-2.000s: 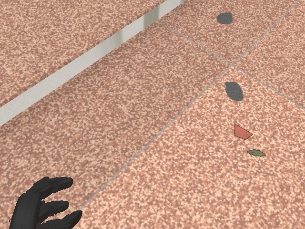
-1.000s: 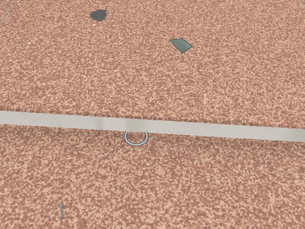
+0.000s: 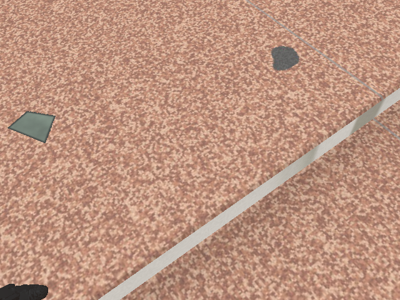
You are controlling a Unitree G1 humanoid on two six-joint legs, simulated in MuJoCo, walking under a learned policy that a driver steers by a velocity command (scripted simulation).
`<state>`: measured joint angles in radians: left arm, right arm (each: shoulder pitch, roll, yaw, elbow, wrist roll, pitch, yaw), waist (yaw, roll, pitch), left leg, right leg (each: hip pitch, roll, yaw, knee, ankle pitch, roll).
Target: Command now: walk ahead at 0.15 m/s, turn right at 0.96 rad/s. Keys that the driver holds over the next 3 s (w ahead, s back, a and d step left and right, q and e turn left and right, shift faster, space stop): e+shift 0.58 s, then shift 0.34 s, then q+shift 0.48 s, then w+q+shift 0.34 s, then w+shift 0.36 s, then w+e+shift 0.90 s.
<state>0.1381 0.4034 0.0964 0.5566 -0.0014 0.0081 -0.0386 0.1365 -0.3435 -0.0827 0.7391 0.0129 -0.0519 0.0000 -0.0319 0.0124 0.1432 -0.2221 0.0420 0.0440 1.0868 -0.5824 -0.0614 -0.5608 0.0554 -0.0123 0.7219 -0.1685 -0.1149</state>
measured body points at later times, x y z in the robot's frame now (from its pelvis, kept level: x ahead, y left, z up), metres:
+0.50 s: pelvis +0.14 +0.07 +0.03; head +0.17 +0.06 +0.48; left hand +0.45 +0.25 -0.03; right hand +0.16 -0.27 -0.05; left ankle +0.25 +0.15 -0.70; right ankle +0.10 -0.04 -0.66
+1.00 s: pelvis +0.13 +0.03 +0.04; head +0.14 -0.01 +0.49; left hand +0.44 +0.09 -0.03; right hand +0.00 -0.25 -0.09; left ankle +0.22 +0.16 -0.65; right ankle +0.06 -0.04 -0.70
